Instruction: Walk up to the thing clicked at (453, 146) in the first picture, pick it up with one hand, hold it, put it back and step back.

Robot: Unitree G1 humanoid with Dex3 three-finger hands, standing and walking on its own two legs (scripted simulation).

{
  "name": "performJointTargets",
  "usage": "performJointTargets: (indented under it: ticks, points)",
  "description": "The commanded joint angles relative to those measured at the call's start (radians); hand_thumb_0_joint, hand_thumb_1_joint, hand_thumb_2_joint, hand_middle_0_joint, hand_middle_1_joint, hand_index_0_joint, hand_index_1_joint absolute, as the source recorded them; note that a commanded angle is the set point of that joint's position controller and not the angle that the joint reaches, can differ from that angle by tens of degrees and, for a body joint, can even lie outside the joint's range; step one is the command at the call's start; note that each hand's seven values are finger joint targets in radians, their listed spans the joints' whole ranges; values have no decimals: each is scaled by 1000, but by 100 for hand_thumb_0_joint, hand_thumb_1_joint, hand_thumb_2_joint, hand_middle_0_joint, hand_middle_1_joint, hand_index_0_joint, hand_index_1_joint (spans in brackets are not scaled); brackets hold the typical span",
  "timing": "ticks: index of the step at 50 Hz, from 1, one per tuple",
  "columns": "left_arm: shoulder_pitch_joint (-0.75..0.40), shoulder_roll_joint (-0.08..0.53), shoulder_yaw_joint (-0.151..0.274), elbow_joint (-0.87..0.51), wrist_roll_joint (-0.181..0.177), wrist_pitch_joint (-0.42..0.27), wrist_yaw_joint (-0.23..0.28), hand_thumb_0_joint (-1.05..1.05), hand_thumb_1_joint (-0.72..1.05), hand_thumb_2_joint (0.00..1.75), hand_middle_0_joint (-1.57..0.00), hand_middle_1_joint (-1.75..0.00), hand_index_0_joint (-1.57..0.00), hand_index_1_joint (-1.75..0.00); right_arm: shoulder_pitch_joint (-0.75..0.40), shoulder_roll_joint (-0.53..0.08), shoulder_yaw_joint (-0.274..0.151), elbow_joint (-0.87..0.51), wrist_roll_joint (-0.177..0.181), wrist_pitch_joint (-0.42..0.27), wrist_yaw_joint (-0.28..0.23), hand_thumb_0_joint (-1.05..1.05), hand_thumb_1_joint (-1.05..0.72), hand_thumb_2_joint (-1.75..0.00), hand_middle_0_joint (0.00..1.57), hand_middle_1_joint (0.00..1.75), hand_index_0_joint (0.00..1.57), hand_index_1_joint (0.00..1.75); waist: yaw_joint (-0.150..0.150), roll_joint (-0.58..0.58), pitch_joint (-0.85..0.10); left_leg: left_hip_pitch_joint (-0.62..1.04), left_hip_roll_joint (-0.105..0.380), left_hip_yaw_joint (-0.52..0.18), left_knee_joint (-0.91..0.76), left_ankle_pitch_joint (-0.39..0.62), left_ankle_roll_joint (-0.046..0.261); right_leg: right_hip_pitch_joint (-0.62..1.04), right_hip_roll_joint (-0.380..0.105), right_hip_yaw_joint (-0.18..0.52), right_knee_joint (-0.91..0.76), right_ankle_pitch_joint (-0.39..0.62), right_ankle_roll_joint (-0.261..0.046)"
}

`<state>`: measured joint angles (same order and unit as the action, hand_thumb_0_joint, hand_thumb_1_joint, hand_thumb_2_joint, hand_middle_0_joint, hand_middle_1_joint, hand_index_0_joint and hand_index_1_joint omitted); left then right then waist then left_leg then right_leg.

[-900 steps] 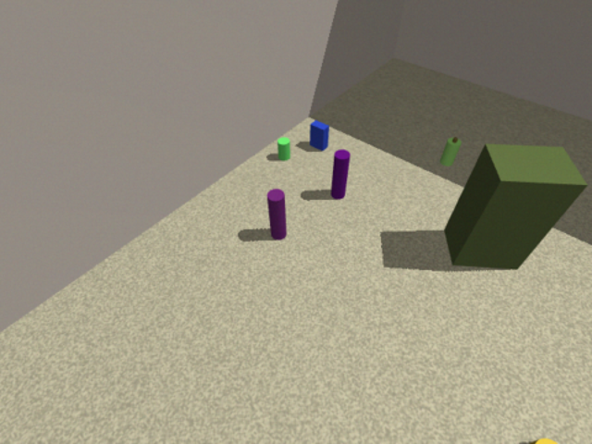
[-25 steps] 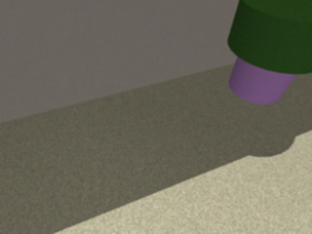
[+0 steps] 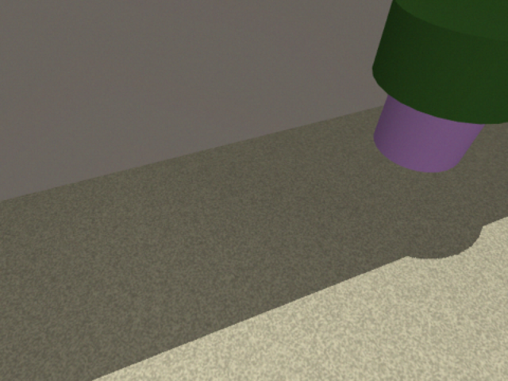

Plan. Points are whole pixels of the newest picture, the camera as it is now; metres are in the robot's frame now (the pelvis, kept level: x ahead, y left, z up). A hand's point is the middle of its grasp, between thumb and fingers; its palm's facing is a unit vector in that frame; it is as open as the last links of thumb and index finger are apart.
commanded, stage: walk up
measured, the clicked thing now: out of the picture +0.20 +1.17 -0.70
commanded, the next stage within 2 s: none
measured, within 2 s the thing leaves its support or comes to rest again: neither
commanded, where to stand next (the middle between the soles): +0.95 -0.04 m, yaw +0 degrees
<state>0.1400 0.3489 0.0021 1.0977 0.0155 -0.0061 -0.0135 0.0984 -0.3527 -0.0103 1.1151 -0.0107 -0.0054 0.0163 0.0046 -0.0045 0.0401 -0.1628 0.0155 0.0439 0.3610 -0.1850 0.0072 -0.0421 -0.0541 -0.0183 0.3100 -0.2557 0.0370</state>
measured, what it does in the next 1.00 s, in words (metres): walks ahead: right foot, then left foot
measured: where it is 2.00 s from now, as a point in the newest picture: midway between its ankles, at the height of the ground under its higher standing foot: (265, 239)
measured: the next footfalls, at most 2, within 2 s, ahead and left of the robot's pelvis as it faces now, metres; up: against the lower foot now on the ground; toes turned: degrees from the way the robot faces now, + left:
right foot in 0.26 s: +0.13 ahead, -0.18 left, +0.00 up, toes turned -6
left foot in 0.72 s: +0.39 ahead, +0.07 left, +0.00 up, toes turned +7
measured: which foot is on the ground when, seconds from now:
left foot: down 0.00-0.28, up 0.30-0.70, down 0.72-1.00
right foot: down 0.00-0.04, up 0.06-0.24, down 0.26-0.78, up 0.80-1.00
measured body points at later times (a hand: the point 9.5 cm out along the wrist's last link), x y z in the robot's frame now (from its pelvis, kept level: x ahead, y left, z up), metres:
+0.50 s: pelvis +0.11 -0.08 +0.00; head +0.10 -0.11 +0.45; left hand +0.11 +0.26 -0.10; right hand +0.19 -0.40 -0.13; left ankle +0.18 +0.07 -0.68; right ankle +0.09 -0.17 -0.75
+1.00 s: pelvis +0.36 -0.04 -0.01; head +0.38 -0.02 +0.44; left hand +0.42 +0.28 -0.13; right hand +0.47 -0.34 -0.10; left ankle +0.35 +0.06 -0.75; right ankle +0.40 -0.21 -0.67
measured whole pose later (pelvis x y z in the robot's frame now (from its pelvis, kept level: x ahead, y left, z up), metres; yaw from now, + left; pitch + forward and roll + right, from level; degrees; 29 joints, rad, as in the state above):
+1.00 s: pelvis +0.36 -0.04 -0.01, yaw +3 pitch -3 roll +0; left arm 0.28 0.42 0.05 0.86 -0.01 -0.05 -0.05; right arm 0.26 -0.37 -0.05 0.84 0.00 -0.07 0.04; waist 0.00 -0.04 0.09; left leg -0.12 0.01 0.07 0.44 -0.26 0.03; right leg -0.49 -0.04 0.09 1.04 -0.29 -0.02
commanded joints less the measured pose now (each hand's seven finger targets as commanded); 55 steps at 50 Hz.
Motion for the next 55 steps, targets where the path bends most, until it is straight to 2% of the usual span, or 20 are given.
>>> performJointTargets:
  ticks: [1,4,9,12,13,14,15,16,19,22,27,34,37,38,39,40,42,44,50,55]
  points:
    - [-58,275,97,-122,31,-34,-19,0,90,90,-20,-30,-20,-30,90,-336,-126,-69,-22,-38,15,0,-90,-90,20,30,20,30,-58,112,-29,105,192,-282,-131,-645,139,-335,12,-41,237,-373,-83]
    - [-90,262,102,-173,28,-35,-37,0,90,90,-20,-30,-20,-30,106,-370,-153,-111,-27,-56,18,0,-90,-90,20,30,20,30,-67,138,95,129,384,-496,-251,-551,277,-572,-45,64,505,-277,-74]
    - [30,261,117,-159,15,-47,-67,0,90,90,-20,-30,-20,-30,4,-341,-150,-186,-27,-60,34,0,-90,-90,20,30,20,30,-1,197,22,-16,270,-281,-212,-433,201,-320,-29,11,363,-173,-57]
    - [312,276,147,-71,14,-50,-52,0,90,90,-20,-30,-20,-30,-132,-281,-137,-233,-36,-42,37,0,-90,-90,20,30,20,30,164,76,-65,-296,125,-63,80,-469,110,133,25,-88,185,58,-50]
    - [447,334,171,-31,20,-53,-36,0,90,90,-20,-30,-20,-30,-122,-215,-118,-244,-44,-35,32,0,-90,-90,20,30,20,30,223,-133,-103,-517,44,14,357,-540,74,350,13,-18,146,-62,-57]
    - [503,413,197,-43,34,-55,-22,0,90,90,-20,-30,-20,-30,-78,-152,-93,-258,-36,-32,33,0,-90,-90,20,30,20,30,251,-371,-53,-698,-99,-18,690,-539,33,304,-184,344,-51,-449,-75]
    - [288,429,186,-133,37,-61,-13,0,90,90,-20,-30,-20,-30,-28,-192,-106,-257,-16,-18,27,0,-90,-90,20,30,20,30,141,-227,22,-659,-87,-170,786,-382,3,66,-376,650,-264,-768,-121]
    - [129,444,177,-196,30,-62,-14,0,90,90,-20,-30,-20,-30,13,-278,-123,-235,-13,-21,30,0,-90,-90,20,30,20,30,75,-142,102,-560,-20,-221,770,-285,11,-106,-406,688,-314,-826,-181]
    - [42,343,145,-214,10,-90,-13,0,90,90,-20,-30,-20,-30,121,-292,-123,-159,6,-33,42,0,-90,-90,20,30,20,30,-14,-97,139,-453,37,-240,737,-101,4,-158,-224,338,-255,-448,-127]
    - [74,302,136,-211,-4,-101,-11,0,90,90,-20,-30,-20,-30,197,-263,-112,-141,5,-27,56,0,-90,-90,20,30,20,30,-20,-118,115,-395,20,-187,645,29,-13,-143,-158,138,-227,-230,-107]
    - [141,327,153,-224,5,-104,-5,0,90,90,-20,-30,-20,-30,61,-252,-106,-227,-7,-27,71,0,-90,-90,20,30,20,30,31,-82,150,-466,34,-163,429,60,-31,-49,-185,79,-216,-154,-143]
    - [209,329,145,-244,4,-90,-5,0,90,90,-20,-30,-20,-30,-45,-221,-103,-304,-19,-39,71,0,-90,-90,20,30,20,30,70,-78,83,-337,52,4,211,4,33,92,-218,3,-31,346,-187]
    - [210,288,117,-267,-10,-77,0,0,90,90,-20,-30,-20,-30,264,-273,-138,-239,-39,-58,48,0,-90,-90,20,30,20,30,-85,75,-108,144,-15,20,125,-18,114,-83,-110,-102,481,513,-149]
    - [281,209,93,-278,-24,-72,0,0,90,90,-20,-30,-20,-30,396,-356,-173,-230,-55,-62,36,0,-90,-90,20,30,20,30,-122,274,-226,406,176,-290,78,-152,186,-340,-14,-110,747,214,-91]
    - [286,219,104,-283,-34,-72,-1,0,90,90,-20,-30,-20,-30,399,-412,-184,-255,-31,-68,25,0,-90,-90,20,30,20,30,-122,328,-259,533,376,-762,-27,-138,281,-584,180,-8,874,-279,-68]
    - [231,310,109,-279,-27,-66,13,0,90,90,-20,-30,-20,-30,361,-409,-191,-264,2,-67,21,0,-90,-90,20,30,20,30,-121,220,-263,503,422,-778,-37,-84,341,-599,82,119,965,-304,-102]
    - [179,277,89,-281,-34,-75,4,0,90,90,-20,-30,-20,-30,263,-324,-148,-292,15,-68,5,0,-90,-90,20,30,20,30,-71,72,-131,286,320,-398,-12,245,235,-547,24,183,949,-162,-100]
    - [243,244,88,-261,-42,-65,-9,0,90,90,-20,-30,-20,-30,198,-275,-123,-308,21,-76,0,0,-90,-90,20,30,20,30,-15,87,-34,105,257,-211,-42,350,185,-467,6,152,859,-87,-88]
    - [177,221,94,-301,-17,-55,-48,0,90,90,-20,-30,-20,-30,149,-286,-122,-354,5,-106,11,0,-90,-90,20,30,20,30,-3,133,100,-37,238,-56,-111,309,224,-471,-38,57,542,40,-32]
    - [111,218,107,-310,-6,-69,-62,0,90,90,-20,-30,-20,-30,167,-300,-126,-363,3,-94,18,0,-90,-90,20,30,20,30,-24,159,19,-6,208,-42,-31,167,177,-298,-20,-24,297,204,-63]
